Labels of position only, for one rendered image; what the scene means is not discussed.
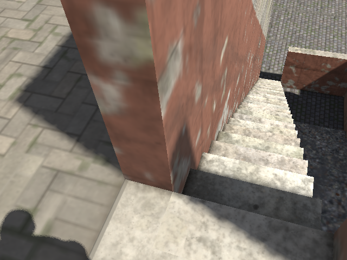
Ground stairs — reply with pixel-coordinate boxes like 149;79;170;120
182;78;322;230

